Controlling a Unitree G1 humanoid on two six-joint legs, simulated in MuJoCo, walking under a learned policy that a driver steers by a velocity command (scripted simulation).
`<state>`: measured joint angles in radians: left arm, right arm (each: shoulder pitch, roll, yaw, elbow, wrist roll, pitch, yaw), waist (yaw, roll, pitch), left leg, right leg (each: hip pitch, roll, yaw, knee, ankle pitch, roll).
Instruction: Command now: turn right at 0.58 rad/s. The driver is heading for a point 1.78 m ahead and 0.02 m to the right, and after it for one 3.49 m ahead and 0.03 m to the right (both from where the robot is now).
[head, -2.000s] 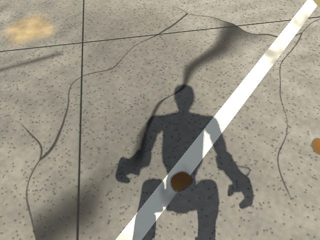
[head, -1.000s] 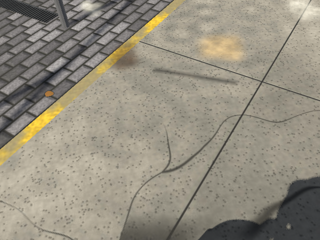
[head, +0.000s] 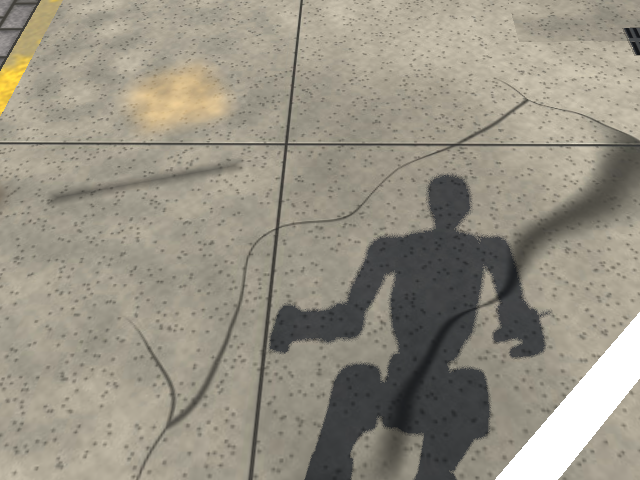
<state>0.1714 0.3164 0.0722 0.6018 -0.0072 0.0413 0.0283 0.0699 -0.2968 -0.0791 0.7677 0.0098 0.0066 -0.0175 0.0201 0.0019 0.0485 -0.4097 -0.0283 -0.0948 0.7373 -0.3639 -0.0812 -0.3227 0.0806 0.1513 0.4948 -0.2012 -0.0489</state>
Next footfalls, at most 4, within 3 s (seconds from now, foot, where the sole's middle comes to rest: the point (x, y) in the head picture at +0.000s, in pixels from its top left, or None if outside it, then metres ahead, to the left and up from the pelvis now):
0.10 left None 0.06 0.14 -0.78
0.50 right None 0.01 -0.13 -0.78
0.82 left None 0.05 0.11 -0.78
1.34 left None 0.03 0.14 -0.78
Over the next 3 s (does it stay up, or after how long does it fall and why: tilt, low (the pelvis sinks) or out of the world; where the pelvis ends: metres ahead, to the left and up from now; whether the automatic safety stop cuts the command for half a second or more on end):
stays up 0.29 0.01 -0.01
